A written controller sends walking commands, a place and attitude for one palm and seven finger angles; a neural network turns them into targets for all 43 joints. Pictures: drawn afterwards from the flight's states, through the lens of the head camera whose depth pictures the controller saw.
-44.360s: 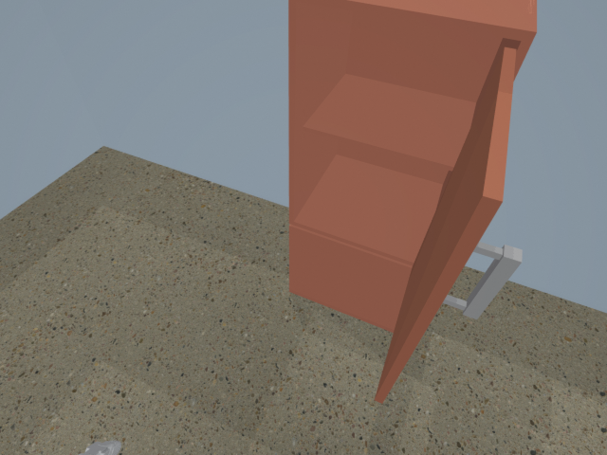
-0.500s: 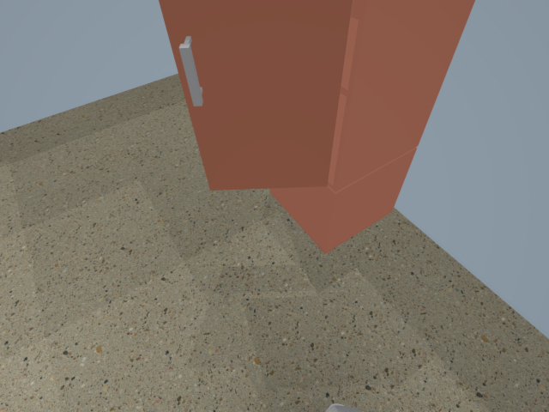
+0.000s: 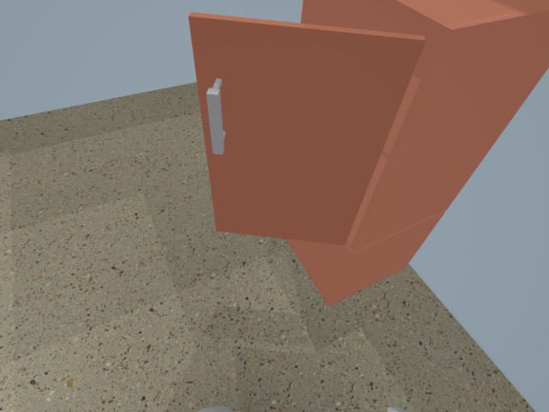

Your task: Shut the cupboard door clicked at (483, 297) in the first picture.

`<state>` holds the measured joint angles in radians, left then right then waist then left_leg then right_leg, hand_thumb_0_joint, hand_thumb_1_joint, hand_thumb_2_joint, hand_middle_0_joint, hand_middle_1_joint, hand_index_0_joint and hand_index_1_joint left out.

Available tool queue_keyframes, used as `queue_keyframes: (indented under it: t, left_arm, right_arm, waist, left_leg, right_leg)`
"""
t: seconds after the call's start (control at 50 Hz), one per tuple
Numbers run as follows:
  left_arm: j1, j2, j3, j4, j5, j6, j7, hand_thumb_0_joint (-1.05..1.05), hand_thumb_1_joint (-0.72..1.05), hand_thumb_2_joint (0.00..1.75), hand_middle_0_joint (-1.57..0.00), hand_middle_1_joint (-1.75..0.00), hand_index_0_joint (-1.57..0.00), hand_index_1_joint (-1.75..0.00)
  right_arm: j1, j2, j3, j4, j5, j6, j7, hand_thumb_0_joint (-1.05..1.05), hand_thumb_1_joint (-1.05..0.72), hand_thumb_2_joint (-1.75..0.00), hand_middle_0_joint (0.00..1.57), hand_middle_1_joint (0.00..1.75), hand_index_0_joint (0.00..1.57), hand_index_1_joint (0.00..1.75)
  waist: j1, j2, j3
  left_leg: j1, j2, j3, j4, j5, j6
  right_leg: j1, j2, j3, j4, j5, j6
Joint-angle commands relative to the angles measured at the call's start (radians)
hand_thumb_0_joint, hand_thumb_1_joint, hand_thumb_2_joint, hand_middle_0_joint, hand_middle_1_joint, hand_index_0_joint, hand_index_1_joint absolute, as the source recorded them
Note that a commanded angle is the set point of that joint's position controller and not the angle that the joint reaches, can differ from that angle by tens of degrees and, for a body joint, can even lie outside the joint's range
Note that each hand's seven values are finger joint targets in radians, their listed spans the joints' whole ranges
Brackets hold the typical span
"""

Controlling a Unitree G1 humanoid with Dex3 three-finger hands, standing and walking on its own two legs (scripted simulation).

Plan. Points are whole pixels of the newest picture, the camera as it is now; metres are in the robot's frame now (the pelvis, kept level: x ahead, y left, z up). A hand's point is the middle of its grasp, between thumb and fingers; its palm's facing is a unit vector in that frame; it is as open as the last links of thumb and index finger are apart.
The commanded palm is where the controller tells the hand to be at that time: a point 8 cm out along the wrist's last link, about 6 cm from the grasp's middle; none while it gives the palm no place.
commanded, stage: take the last steps up to it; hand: left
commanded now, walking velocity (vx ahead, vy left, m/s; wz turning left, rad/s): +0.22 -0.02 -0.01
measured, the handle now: (218, 117) +0.60 +0.18 +0.09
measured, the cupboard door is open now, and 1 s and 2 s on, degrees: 57 57 57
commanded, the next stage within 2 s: come to a stop and stand still in 0.22 s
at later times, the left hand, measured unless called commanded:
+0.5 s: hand (193, 372) +0.20 +0.16 -0.16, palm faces +0.01 -0.98 -0.21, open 7.3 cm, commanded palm none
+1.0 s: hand (183, 392) +0.17 +0.17 -0.17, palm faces +0.02 -0.97 -0.26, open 7.4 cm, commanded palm none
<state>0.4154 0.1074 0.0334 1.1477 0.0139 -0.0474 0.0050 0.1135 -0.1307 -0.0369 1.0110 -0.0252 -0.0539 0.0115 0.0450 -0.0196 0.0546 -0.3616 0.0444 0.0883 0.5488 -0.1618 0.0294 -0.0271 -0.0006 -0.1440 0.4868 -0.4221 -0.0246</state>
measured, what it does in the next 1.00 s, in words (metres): walks ahead: right foot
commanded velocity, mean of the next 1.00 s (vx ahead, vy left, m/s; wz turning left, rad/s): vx -0.05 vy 0.01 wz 0.00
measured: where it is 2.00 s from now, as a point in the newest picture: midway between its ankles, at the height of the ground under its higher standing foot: outside the picture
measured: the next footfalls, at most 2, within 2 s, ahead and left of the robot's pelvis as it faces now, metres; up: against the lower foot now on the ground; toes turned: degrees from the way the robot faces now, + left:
right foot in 0.36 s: +0.18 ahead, -0.14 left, +0.00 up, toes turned -5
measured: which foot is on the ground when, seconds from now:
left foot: down 0.00-1.00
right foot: down 0.00-0.00, up 0.02-0.34, down 0.36-1.00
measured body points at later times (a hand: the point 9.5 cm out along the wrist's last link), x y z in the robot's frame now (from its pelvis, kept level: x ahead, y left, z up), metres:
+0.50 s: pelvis +0.14 -0.02 +0.01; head +0.16 -0.03 +0.46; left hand +0.20 +0.21 -0.14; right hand +0.13 -0.25 -0.16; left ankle +0.12 +0.10 -0.72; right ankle +0.14 -0.14 -0.73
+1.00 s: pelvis +0.12 -0.02 +0.00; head +0.12 -0.03 +0.45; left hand +0.17 +0.22 -0.15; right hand +0.20 -0.27 -0.14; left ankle +0.13 +0.09 -0.73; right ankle +0.14 -0.14 -0.73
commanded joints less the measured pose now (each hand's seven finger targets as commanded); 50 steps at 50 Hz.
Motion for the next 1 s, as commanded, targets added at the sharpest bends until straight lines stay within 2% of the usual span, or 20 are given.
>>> queue_keyframes:
  t: [0.0,0.08,0.16,0.28,0.3,0.32,0.34,0.36,0.44,0.52,0.62,0.68,0.72,0.78,0.8,0.82,0.86,0.92,0.94,0.98]
  left_arm:
    - [-0.04,0.106,0.014,-0.119,0.001,-0.021,0.008,0.0,0.9,0.9,-0.2,-0.3,-0.2,-0.3]
    - [-0.083,0.084,0.026,-0.123,0.012,0.009,-0.004,0.0,0.9,0.9,-0.2,-0.3,-0.2,-0.3]
    - [-0.067,0.052,0.024,-0.133,0.013,0.034,-0.014,0.0,0.9,0.9,-0.2,-0.3,-0.2,-0.3]
    - [-0.038,0.096,0.028,-0.123,0.018,0.03,-0.014,0.0,0.9,0.9,-0.2,-0.3,-0.2,-0.3]
    - [-0.023,0.124,0.032,-0.118,0.017,0.023,-0.009,0.0,0.9,0.9,-0.2,-0.3,-0.2,-0.3]
    - [-0.01,0.175,0.035,-0.114,0.019,0.012,0.0,0.0,0.9,0.9,-0.2,-0.3,-0.2,-0.3]
    - [-0.009,0.232,0.04,-0.111,0.014,0.006,0.007,0.0,0.9,0.9,-0.2,-0.3,-0.2,-0.3]
    - [-0.015,0.245,0.033,-0.115,0.008,0.004,0.009,0.0,0.9,0.9,-0.2,-0.3,-0.2,-0.3]
    - [-0.173,0.209,0.02,-0.132,0.001,0.015,0.034,0.0,0.9,0.9,-0.2,-0.3,-0.2,-0.3]
    - [-0.162,0.186,0.028,-0.15,-0.013,0.045,0.044,0.0,0.9,0.9,-0.2,-0.3,-0.2,-0.3]
    - [-0.183,0.166,0.03,-0.176,-0.003,0.076,0.043,0.0,0.9,0.9,-0.2,-0.3,-0.2,-0.3]
    - [-0.163,0.149,0.032,-0.179,0.001,0.088,0.038,0.0,0.9,0.9,-0.2,-0.3,-0.2,-0.3]
    - [-0.131,0.162,0.033,-0.175,0.009,0.084,0.035,0.0,0.9,0.9,-0.2,-0.3,-0.2,-0.3]
    - [-0.148,0.25,0.04,-0.174,0.013,0.063,0.034,0.0,0.9,0.9,-0.2,-0.3,-0.2,-0.3]
    - [-0.134,0.245,0.042,-0.191,0.024,0.033,0.076,0.0,0.9,0.9,-0.2,-0.3,-0.2,-0.3]
    - [-0.119,0.282,0.044,-0.211,0.015,0.03,0.08,0.0,0.9,0.9,-0.2,-0.3,-0.2,-0.3]
    - [-0.128,0.247,0.026,-0.232,0.003,0.032,0.07,0.0,0.9,0.9,-0.2,-0.3,-0.2,-0.3]
    - [-0.156,0.203,0.01,-0.257,0.006,0.046,0.061,0.0,0.9,0.9,-0.2,-0.3,-0.2,-0.3]
    - [-0.163,0.205,0.006,-0.262,0.008,0.051,0.057,0.0,0.9,0.9,-0.2,-0.3,-0.2,-0.3]
    - [-0.148,0.201,-0.004,-0.256,0.008,0.052,0.049,0.0,0.9,0.9,-0.2,-0.3,-0.2,-0.3]
  right_arm:
    - [0.392,-0.252,-0.056,0.057,-0.006,0.0,-0.04,0.0,-0.9,-0.9,0.2,0.3,0.2,0.3]
    - [0.184,-0.143,-0.023,-0.003,-0.003,-0.003,-0.046,0.0,-0.9,-0.9,0.2,0.3,0.2,0.3]
    - [0.148,-0.15,-0.025,-0.012,-0.008,-0.002,-0.045,0.0,-0.9,-0.9,0.2,0.3,0.2,0.3]
    - [0.136,-0.166,-0.029,0.006,-0.001,0.021,-0.032,0.0,-0.9,-0.9,0.2,0.3,0.2,0.3]
    - [0.143,-0.146,-0.022,0.01,0.004,0.022,-0.029,0.0,-0.9,-0.9,0.2,0.3,0.2,0.3]
    - [0.151,-0.101,-0.01,0.005,0.009,0.022,-0.027,0.0,-0.9,-0.9,0.2,0.3,0.2,0.3]
    - [0.168,-0.068,0.0,-0.006,0.01,0.024,-0.025,0.0,-0.9,-0.9,0.2,0.3,0.2,0.3]
    - [0.17,-0.081,0.001,0.0,0.008,0.029,-0.03,0.0,-0.9,-0.9,0.2,0.3,0.2,0.3]
    - [0.256,-0.079,0.003,0.063,0.027,0.054,-0.044,0.0,-0.9,-0.9,0.2,0.3,0.2,0.3]
    - [0.242,-0.144,-0.018,0.058,0.016,0.055,-0.053,0.0,-0.9,-0.9,0.2,0.3,0.2,0.3]
    - [0.183,-0.172,-0.034,0.012,0.013,0.074,-0.063,0.0,-0.9,-0.9,0.2,0.3,0.2,0.3]
    - [0.126,-0.191,-0.04,-0.009,0.005,0.079,-0.06,0.0,-0.9,-0.9,0.2,0.3,0.2,0.3]
    - [0.09,-0.177,-0.039,-0.026,0.008,0.082,-0.056,0.0,-0.9,-0.9,0.2,0.3,0.2,0.3]
    - [0.123,-0.109,-0.035,-0.039,0.02,0.096,-0.045,0.0,-0.9,-0.9,0.2,0.3,0.2,0.3]
    - [0.084,-0.147,-0.039,-0.098,0.026,0.053,-0.037,0.0,-0.9,-0.9,0.2,0.3,0.2,0.3]
    - [0.077,-0.118,-0.028,-0.12,0.028,0.051,-0.032,0.0,-0.9,-0.9,0.2,0.3,0.2,0.3]
    - [0.139,-0.107,-0.026,-0.102,0.027,0.05,-0.03,0.0,-0.9,-0.9,0.2,0.3,0.2,0.3]
    - [0.125,-0.138,-0.023,-0.114,0.016,0.054,-0.027,0.0,-0.9,-0.9,0.2,0.3,0.2,0.3]
    - [0.095,-0.144,-0.019,-0.119,0.014,0.055,-0.025,0.0,-0.9,-0.9,0.2,0.3,0.2,0.3]
    - [0.061,-0.154,-0.012,-0.132,0.011,0.06,-0.022,0.0,-0.9,-0.9,0.2,0.3,0.2,0.3]
  waist:
    - [-0.158,0.192,-0.137]
    - [-0.066,0.125,0.017]
    - [-0.034,0.125,-0.004]
    - [0.004,0.088,-0.009]
    - [0.013,0.042,-0.008]
    - [0.019,-0.074,0.018]
    - [0.002,-0.201,0.022]
    - [-0.002,-0.145,-0.012]
    - [-0.068,-0.171,-0.057]
    - [-0.044,0.085,-0.137]
    - [-0.036,0.151,-0.06]
    - [-0.018,0.147,-0.039]
    - [-0.006,0.098,-0.039]
    - [-0.038,-0.183,-0.071]
    - [-0.048,-0.093,-0.156]
    - [-0.048,-0.075,-0.185]
    - [-0.062,-0.195,-0.255]
    - [-0.057,-0.005,-0.139]
    - [-0.052,0.07,-0.06]
    - [-0.04,0.074,0.054]
  left_leg:
    - [0.527,0.384,-0.505,-0.222,0.208,0.245]
    - [0.15,0.298,-0.327,-0.336,-0.048,0.182]
    - [0.058,0.228,-0.184,-0.34,-0.029,0.158]
    - [0.022,0.14,-0.122,-0.211,-0.212,0.086]
    - [-0.007,0.097,-0.093,-0.143,-0.23,0.053]
    - [-0.091,0.017,-0.03,-0.02,-0.227,0.007]
    - [-0.125,-0.036,0.032,0.071,-0.301,-0.032]
    - [-0.037,-0.022,-0.003,0.16,-0.383,-0.04]
    - [0.079,0.023,-0.071,0.037,-0.218,-0.054]
    - [0.251,0.103,-0.085,-0.059,0.592,-0.019]
    - [0.247,0.186,-0.149,-0.094,0.76,0.058]
    - [0.199,0.203,-0.163,-0.106,0.566,0.085]
    - [0.137,0.146,-0.133,-0.075,0.335,0.052]
    - [0.114,-0.04,-0.019,0.161,-0.216,-0.048]
    - [-0.016,-0.028,-0.012,0.124,-0.303,-0.07]
    - [-0.019,-0.033,0.007,0.034,-0.233,-0.062]
    - [0.123,-0.038,-0.018,-0.057,-0.028,-0.025]
    - [0.217,0.066,-0.073,-0.051,0.195,0.002]
    - [0.171,0.074,-0.108,-0.075,0.174,0.012]
    - [0.055,0.072,-0.139,-0.14,-0.046,0.017]
  right_leg:
    - [-0.543,-0.011,0.071,0.649,-0.189,-0.025]
    - [-0.48,-0.116,0.147,0.625,-0.039,-0.003]
    - [-0.329,-0.099,0.09,0.365,0.039,0.019]
    - [-0.125,-0.024,0.017,0.058,0.199,0.035]
    - [-0.074,-0.047,0.07,-0.019,0.186,0.025]
    - [-0.033,-0.162,0.245,-0.115,0.206,-0.016]
    - [-0.031,-0.33,0.416,-0.197,0.343,-0.095]
    - [-0.075,-0.388,0.429,-0.218,0.558,-0.16]
    - [-0.083,-0.307,0.241,-0.036,1.073,-0.137]
    - [-0.126,-0.161,0.13,0.097,0.752,-0.019]
    - [-0.209,-0.069,0.1,0.171,0.311,0.011]
    - [-0.209,-0.046,0.104,0.152,0.126,0.011]
    - [-0.157,-0.071,0.147,0.063,0.341,-0.002]
    - [-0.161,-0.317,0.386,-0.122,0.712,-0.143]
    - [0.06,-0.277,0.392,0.033,1.252,-0.11]
    - [0.112,-0.314,0.33,0.1,1.357,-0.105]
    - [0.041,-0.224,0.235,0.165,1.175,-0.061]
    - [-0.204,-0.143,0.194,0.055,0.531,-0.019]
    - [-0.245,-0.116,0.188,0.032,0.375,-0.009]
    - [-0.276,-0.093,0.2,-0.042,0.159,-0.007]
